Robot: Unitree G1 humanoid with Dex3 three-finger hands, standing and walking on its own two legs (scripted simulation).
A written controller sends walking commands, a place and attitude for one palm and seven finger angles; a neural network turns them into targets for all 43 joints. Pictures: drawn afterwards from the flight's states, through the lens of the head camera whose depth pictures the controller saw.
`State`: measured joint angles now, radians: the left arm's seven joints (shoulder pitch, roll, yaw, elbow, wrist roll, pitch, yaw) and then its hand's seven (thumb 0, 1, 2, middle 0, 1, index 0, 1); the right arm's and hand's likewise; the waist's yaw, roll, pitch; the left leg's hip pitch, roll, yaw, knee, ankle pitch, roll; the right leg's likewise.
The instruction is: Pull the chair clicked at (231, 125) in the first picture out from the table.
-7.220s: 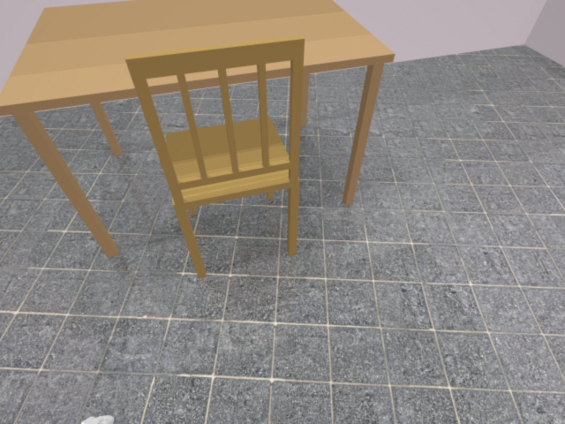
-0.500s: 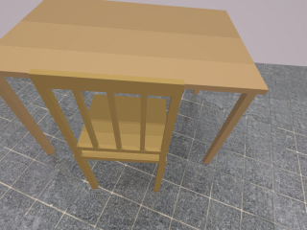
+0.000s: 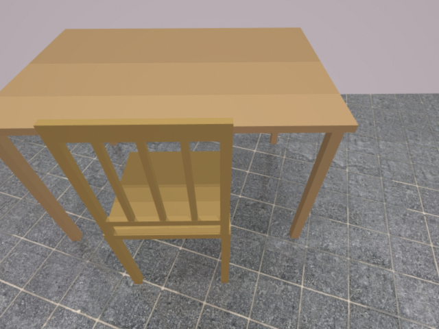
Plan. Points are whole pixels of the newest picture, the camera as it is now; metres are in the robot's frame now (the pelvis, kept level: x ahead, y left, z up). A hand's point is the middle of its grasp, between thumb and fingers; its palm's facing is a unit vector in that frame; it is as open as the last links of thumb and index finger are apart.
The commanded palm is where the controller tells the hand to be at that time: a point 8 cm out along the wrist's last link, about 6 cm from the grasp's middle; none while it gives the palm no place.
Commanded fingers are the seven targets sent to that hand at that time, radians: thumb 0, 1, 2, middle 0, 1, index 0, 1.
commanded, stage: come to a stop and stand still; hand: left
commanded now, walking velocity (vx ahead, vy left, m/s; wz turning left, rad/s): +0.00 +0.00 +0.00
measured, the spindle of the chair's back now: (153, 185) +0.48 +0.20 -0.08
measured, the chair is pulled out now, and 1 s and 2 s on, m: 0.00 0.00 0.00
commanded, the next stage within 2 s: look again from close up in 0.24 s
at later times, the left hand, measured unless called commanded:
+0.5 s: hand out of the picture +0.01 +0.15 -0.18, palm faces +0.02 -0.98 -0.18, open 7.4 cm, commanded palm none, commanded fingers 0.00 0.90 0.90 -0.20 -0.30 -0.20 -0.30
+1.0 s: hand out of the picture +0.04 +0.22 -0.18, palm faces +0.00 -0.98 -0.22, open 7.4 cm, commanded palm none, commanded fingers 0.00 0.90 0.90 -0.20 -0.30 -0.20 -0.30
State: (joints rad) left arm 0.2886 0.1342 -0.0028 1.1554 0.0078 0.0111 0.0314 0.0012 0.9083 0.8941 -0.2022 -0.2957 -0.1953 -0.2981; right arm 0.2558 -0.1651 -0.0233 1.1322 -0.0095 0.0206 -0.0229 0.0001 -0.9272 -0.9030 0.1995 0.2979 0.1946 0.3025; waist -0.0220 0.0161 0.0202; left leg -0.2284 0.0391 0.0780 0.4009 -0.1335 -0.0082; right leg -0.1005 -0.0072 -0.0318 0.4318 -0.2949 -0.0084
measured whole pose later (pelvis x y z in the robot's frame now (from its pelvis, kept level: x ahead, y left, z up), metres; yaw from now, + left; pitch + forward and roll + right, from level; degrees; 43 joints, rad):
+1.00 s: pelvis +0.03 +0.03 -0.01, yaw -1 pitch -1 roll +0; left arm 0.29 0.20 -0.01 1.04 0.01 0.00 0.04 0.00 0.91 0.89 -0.20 -0.30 -0.20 -0.30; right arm 0.20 -0.17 0.01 1.05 -0.01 -0.02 -0.01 0.00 -0.91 -0.90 0.20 0.30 0.20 0.30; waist 0.01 -0.03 0.03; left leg -0.25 -0.01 0.08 0.52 -0.26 0.04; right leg -0.10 -0.05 -0.01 0.48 -0.36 0.04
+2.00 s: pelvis -0.03 -0.01 -0.11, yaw +2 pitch +14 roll -3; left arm 0.34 0.26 0.19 0.07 -0.30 -0.44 -0.33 0.01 0.33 0.65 -0.14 -0.21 -0.14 -0.21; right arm 0.17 -0.21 0.02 0.59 0.03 -0.24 -0.08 0.01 -0.91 -0.90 0.20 0.30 0.20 0.30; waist 0.02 0.04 -0.14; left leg -1.05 0.06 -0.07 1.25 -0.45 -0.02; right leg -0.88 0.02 -0.15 1.23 -0.61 -0.06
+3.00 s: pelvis -0.03 +0.03 -0.09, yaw +1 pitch +13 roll -4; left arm 0.30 0.27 0.21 0.06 -0.27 -0.38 -0.23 -0.01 -0.50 0.30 -0.06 -0.08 -0.06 -0.08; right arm 0.24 -0.24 0.02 0.56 0.02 -0.17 -0.06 0.01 -0.91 -0.90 0.20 0.30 0.20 0.30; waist -0.02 0.04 -0.14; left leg -0.94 0.03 0.00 1.12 -0.42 0.04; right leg -0.78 -0.01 -0.09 1.08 -0.54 0.01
